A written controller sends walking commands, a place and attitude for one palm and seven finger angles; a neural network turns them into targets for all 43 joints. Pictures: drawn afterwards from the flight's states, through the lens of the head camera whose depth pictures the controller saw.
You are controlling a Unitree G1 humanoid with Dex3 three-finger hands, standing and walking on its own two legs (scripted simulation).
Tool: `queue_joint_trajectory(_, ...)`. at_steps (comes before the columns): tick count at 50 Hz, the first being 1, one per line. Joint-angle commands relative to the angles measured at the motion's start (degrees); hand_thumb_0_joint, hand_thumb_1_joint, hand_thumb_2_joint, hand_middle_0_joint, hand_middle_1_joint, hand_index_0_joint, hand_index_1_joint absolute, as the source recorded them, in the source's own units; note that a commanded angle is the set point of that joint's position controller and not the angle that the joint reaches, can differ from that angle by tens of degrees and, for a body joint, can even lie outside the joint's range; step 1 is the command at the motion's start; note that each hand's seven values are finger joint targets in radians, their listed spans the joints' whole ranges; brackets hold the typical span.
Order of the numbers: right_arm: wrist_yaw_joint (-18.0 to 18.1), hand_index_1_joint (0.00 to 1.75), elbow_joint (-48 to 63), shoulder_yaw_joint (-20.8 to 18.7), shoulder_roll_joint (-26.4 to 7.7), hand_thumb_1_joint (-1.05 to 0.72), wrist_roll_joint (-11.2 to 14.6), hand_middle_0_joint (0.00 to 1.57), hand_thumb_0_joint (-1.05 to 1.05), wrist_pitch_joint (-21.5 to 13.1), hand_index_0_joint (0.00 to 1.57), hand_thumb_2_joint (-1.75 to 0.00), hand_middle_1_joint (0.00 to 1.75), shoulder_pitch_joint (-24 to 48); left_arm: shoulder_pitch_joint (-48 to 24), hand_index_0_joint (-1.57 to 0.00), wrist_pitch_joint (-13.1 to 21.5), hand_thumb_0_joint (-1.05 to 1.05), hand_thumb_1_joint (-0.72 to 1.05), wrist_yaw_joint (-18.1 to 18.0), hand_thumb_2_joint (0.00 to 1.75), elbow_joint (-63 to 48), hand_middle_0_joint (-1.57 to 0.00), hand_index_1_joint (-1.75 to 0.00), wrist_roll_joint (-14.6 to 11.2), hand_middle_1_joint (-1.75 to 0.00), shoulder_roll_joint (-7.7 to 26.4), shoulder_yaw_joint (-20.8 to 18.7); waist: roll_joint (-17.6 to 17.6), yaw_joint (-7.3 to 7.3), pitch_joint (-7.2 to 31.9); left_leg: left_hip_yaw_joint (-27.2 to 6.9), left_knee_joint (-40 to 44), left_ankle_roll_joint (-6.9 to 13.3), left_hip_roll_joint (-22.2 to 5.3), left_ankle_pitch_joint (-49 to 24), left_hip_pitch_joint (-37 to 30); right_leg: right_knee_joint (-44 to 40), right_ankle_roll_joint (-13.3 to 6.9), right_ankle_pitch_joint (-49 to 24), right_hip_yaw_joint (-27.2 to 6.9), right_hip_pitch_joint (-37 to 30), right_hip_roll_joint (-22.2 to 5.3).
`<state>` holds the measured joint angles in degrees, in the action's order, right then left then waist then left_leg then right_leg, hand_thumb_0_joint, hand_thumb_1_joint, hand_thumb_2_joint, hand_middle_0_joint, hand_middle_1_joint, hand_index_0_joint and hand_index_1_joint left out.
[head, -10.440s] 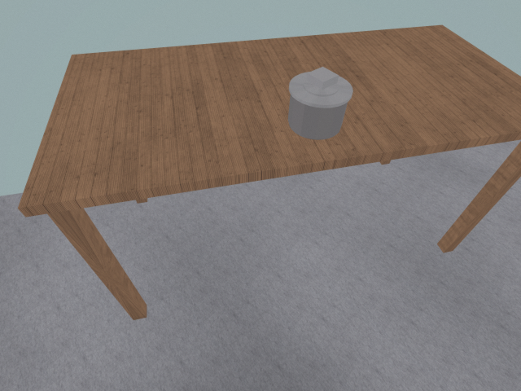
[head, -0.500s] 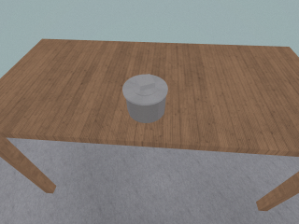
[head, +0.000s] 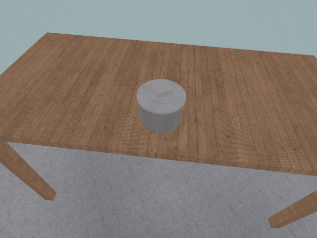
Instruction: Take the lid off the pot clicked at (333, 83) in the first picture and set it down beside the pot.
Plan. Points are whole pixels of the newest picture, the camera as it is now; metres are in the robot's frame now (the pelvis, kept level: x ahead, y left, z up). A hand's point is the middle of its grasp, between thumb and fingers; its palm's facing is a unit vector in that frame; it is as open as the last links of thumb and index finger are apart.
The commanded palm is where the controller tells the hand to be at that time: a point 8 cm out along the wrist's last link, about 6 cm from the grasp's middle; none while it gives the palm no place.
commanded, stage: look again from close up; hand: left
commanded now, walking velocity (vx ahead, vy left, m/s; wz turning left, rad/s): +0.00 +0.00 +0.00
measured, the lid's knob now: (161, 88) +0.51 +0.03 +0.10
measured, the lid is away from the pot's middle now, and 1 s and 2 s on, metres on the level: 0.00 0.00 0.00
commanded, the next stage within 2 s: shuffle to correct the standing spot in 0.22 s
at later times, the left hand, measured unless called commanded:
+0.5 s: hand out of the picture -0.02 +0.16 -0.18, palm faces +0.03 -0.99 -0.17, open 7.3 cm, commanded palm none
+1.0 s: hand out of the picture +0.00 +0.09 -0.19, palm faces +0.07 -0.99 -0.13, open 7.3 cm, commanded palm none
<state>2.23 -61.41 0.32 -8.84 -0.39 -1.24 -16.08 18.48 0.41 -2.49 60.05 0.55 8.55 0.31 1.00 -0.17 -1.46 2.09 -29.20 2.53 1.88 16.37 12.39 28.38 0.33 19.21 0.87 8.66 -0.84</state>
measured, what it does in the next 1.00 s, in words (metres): shifts its weight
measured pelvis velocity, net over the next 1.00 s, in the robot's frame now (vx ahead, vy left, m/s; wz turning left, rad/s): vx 0.03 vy -0.06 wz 0.00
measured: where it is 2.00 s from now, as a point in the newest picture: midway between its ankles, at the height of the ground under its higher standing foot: outside the picture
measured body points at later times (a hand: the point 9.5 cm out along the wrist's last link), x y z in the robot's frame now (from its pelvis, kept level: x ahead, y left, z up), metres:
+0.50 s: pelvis +0.00 -0.01 +0.00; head +0.01 +0.01 +0.45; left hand -0.02 +0.21 -0.16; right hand +0.00 -0.23 -0.15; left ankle -0.01 +0.09 -0.74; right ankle -0.04 -0.12 -0.74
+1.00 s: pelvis +0.03 -0.06 -0.01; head +0.06 -0.03 +0.44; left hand +0.00 +0.15 -0.18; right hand +0.06 -0.28 -0.15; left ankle +0.02 +0.05 -0.74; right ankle -0.04 -0.12 -0.74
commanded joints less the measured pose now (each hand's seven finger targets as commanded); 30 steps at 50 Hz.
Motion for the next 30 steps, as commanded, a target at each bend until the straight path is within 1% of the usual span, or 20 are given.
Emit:
queue_joint_trajectory(1,-0.1,0.30,1.6,-0.8,-5.2,-0.90,0.1,0.20,0.00,-1.1,0.20,-0.90,0.30,-2.8,4.8,-0.20,0.6,0.00,0.90,-0.4,0.90,-1.1,-0.20,-0.30,0.1,-0.30,5.5,-0.8,-1.0,-0.20,-1.8,-7.2,4.9,0.4,-7.3,-18.3,-2.7,-4.2,-2.8,-13.3,-4.0,3.6,-4.6)
queue_joint_trajectory(2,-0.1,0.30,1.6,-0.8,-5.1,-0.90,0.1,0.20,0.00,-1.0,0.20,-0.90,0.30,-2.7,5.0,-0.20,0.7,0.00,0.90,-0.4,0.90,-1.0,-0.20,-0.30,0.1,-0.30,5.5,-0.8,-1.1,-0.19,-1.7,-7.1,5.0,0.3,-7.2,-17.2,-2.9,-4.5,-2.7,-13.1,-4.1,3.5,-4.8)
queue_joint_trajectory(3,-0.1,0.30,1.7,-0.9,-5.1,-0.90,0.1,0.20,0.00,-1.1,0.20,-0.90,0.30,-2.6,4.8,-0.20,0.6,0.00,0.90,-0.2,0.90,-1.1,-0.20,-0.30,0.1,-0.30,5.9,-0.8,-0.4,-0.32,-1.9,-7.0,5.0,0.4,-7.3,-17.3,-2.8,-4.7,-2.7,-13.9,-3.7,3.5,-4.6)
queue_joint_trajectory(5,-0.1,0.30,1.6,-0.9,-5.2,-0.90,0.1,0.20,0.00,-0.9,0.20,-0.90,0.30,-2.4,4.9,-0.20,0.6,0.00,0.90,-0.3,0.90,-1.0,-0.20,-0.30,0.1,-0.30,5.6,-0.7,-0.5,-0.18,-2.5,-7.1,5.3,0.3,-7.1,-16.2,-2.7,-4.9,-2.7,-13.2,-4.2,3.9,-4.9)
queue_joint_trajectory(7,-0.2,0.30,1.2,-0.9,-5.1,-0.90,0.1,0.20,0.00,-0.9,0.20,-0.90,0.30,-2.5,4.9,-0.20,0.6,0.00,0.90,-0.3,0.90,-0.9,-0.20,-0.30,0.1,-0.30,5.6,-0.6,-1.1,-0.16,-2.3,-7.1,5.8,0.2,-7.1,-15.6,-2.8,-5.2,-2.7,-12.6,-4.2,3.6,-4.9)
queue_joint_trajectory(8,-0.2,0.30,1.2,-0.9,-4.9,-0.90,0.2,0.20,0.00,-1.0,0.20,-0.90,0.30,-2.2,5.1,-0.20,0.6,0.00,0.90,-0.1,0.90,-0.8,-0.20,-0.30,0.1,-0.30,6.0,-0.7,-0.8,-0.44,-2.1,-7.0,5.6,0.3,-7.2,-16.0,-3.1,-5.5,-2.7,-13.3,-3.9,3.3,-4.8)
queue_joint_trajectory(10,-0.2,0.30,1.2,-0.9,-5.2,-0.90,0.1,0.20,0.00,-0.9,0.20,-0.90,0.30,-2.2,5.2,-0.20,0.6,0.00,0.90,-0.2,0.90,-0.9,-0.20,-0.30,0.1,-0.30,5.7,-0.7,-1.3,-0.26,-2.1,-6.9,5.8,0.2,-7.1,-15.6,-3.1,-5.5,-2.7,-12.8,-4.0,3.5,-5.0)
queue_joint_trajectory(14,-0.2,0.30,0.9,-1.0,-5.2,-0.90,0.2,0.20,0.00,-0.9,0.20,-0.90,0.30,-2.1,5.4,-0.20,0.6,0.00,0.90,-0.1,0.90,-0.6,-0.20,-0.30,0.0,-0.30,5.7,-0.6,-0.6,-0.38,-2.1,-6.9,6.0,0.2,-7.2,-14.7,-3.2,-5.9,-2.7,-12.5,-4.2,3.4,-5.0)
queue_joint_trajectory(16,-0.2,0.30,0.6,-0.9,-5.0,-0.90,0.2,0.20,0.00,-0.9,0.20,-0.90,0.30,-2.2,5.6,-0.20,0.7,0.00,0.90,-0.1,0.90,-0.4,-0.20,-0.30,0.1,-0.30,5.7,-0.5,-1.2,-0.36,-2.2,-6.8,6.4,0.2,-7.2,-14.6,-3.5,-6.1,-2.6,-12.4,-4.4,3.6,-5.1)
queue_joint_trajectory(17,-0.2,0.30,0.3,-0.8,-4.7,-0.90,0.2,0.20,0.00,-1.0,0.20,-0.90,0.30,-2.7,5.5,-0.20,0.7,0.00,0.90,-0.1,0.90,-0.2,-0.20,-0.30,0.1,-0.30,5.5,-0.4,-0.4,-0.13,-1.8,-6.9,6.7,0.2,-7.4,-14.2,-3.7,-6.1,-2.5,-11.7,-3.9,3.1,-4.8)
queue_joint_trajectory(18,-0.2,0.30,0.1,-0.9,-4.7,-0.90,0.2,0.20,0.00,-1.0,0.20,-0.90,0.30,-2.4,5.6,-0.20,0.5,0.00,0.90,0.1,0.90,0.0,-0.20,-0.30,0.0,-0.30,5.4,-0.4,0.8,-0.34,-2.2,-7.3,6.8,0.5,-7.8,-13.5,-3.6,-6.2,-2.2,-10.9,-3.1,3.2,-4.4)
queue_joint_trajectory(21,-0.2,0.30,-0.2,-1.3,-5.2,-0.90,0.0,0.20,0.00,-0.5,0.20,-0.90,0.30,-2.4,5.5,-0.20,-0.1,0.00,0.90,0.2,0.90,0.2,-0.20,-0.30,0.2,-0.30,4.7,-0.4,-1.2,0.09,-4.8,-8.9,9.2,0.8,-8.7,-3.9,-1.5,-5.5,-2.1,-4.1,-2.2,5.1,-3.3)
queue_joint_trajectory(22,-0.2,0.30,-0.1,-1.5,-5.5,-0.90,-0.1,0.20,0.00,-0.4,0.20,-0.90,0.30,-2.6,5.6,-0.20,-0.2,0.00,0.90,0.3,0.90,0.1,-0.20,-0.30,0.3,-0.30,4.6,-0.4,-2.6,0.18,-4.9,-9.9,10.3,1.1,-9.4,-1.7,-1.0,-4.7,-2.0,-2.9,-1.5,5.4,-2.9)
queue_joint_trajectory(23,-0.2,0.30,0.0,-1.7,-5.6,-0.90,-0.1,0.20,0.00,-0.4,0.20,-0.90,0.30,-2.4,5.9,-0.20,-0.3,0.00,0.90,0.5,0.90,0.1,-0.20,-0.30,0.3,-0.30,4.7,-0.5,-3.1,-0.17,-4.9,-11.1,11.2,1.6,-10.3,-1.0,-0.7,-4.0,-2.0,-2.9,-0.8,5.4,-2.4)
queue_joint_trajectory(24,-0.2,0.30,0.0,-2.0,-6.3,-0.90,-0.2,0.20,0.00,-0.2,0.20,-0.90,0.30,-2.3,6.0,-0.20,-0.5,0.00,0.90,0.5,0.90,0.0,-0.20,-0.30,0.4,-0.30,4.5,-0.5,-4.5,-0.01,-5.1,-11.7,11.8,1.9,-10.9,1.0,-0.5,-3.0,-1.9,-1.7,0.0,6.0,-2.0)
queue_joint_trajectory(26,-0.1,0.30,0.2,-2.4,-6.4,-0.90,-0.3,0.20,0.00,0.0,0.20,-0.90,0.30,-2.9,6.1,-0.20,-0.7,0.00,0.90,0.7,0.90,-0.1,-0.20,-0.30,0.6,-0.30,4.5,-0.7,-5.7,0.00,-5.9,-13.0,12.3,2.7,-11.9,2.0,0.6,-1.6,-2.0,-0.9,0.6,6.9,-1.4)
queue_joint_trajectory(27,0.0,0.30,0.2,-2.6,-6.7,-0.90,-0.3,0.20,0.00,0.0,0.20,-0.90,0.30,-3.3,6.5,-0.20,-0.7,0.00,0.90,0.8,0.90,-0.2,-0.20,-0.30,0.7,-0.30,4.4,-0.8,-6.0,0.07,-4.9,-13.4,12.1,3.0,-12.3,0.9,0.1,-1.0,-2.0,-0.9,1.0,7.0,-1.3)
queue_joint_trajectory(28,0.1,0.30,0.3,-2.8,-6.5,-0.90,-0.3,0.20,0.00,0.0,0.20,-0.90,0.30,-3.4,6.7,-0.20,-0.6,0.00,0.90,0.9,0.90,-0.4,-0.20,-0.30,0.6,-0.30,4.5,-0.9,-4.9,-0.18,-4.8,-13.5,11.2,3.4,-12.7,-1.5,0.0,-0.9,-2.2,-1.8,1.1,7.0,-1.1)
queue_joint_trajectory(29,0.2,0.30,0.5,-3.0,-6.9,-0.90,-0.4,0.20,0.00,0.1,0.20,-0.90,0.30,-3.5,7.1,-0.20,-0.7,0.00,0.90,0.9,0.90,-0.4,-0.20,-0.30,0.6,-0.30,4.4,-1.0,-4.6,-0.11,-4.1,-13.4,10.4,3.5,-12.9,-1.8,-0.3,-0.5,-2.2,-1.6,1.1,7.1,-1.2)
queue_joint_trajectory(30,0.2,0.30,0.5,-3.1,-6.8,-0.90,-0.4,0.20,0.00,0.2,0.20,-0.90,0.30,-3.8,7.2,-0.20,-0.8,0.00,0.90,0.9,0.90,-0.5,-0.20,-0.30,0.7,-0.30,4.3,-1.1,-5.2,-0.04,-4.0,-13.2,9.9,3.5,-12.8,-1.8,0.1,-0.4,-2.3,-1.5,0.9,7.2,-1.2)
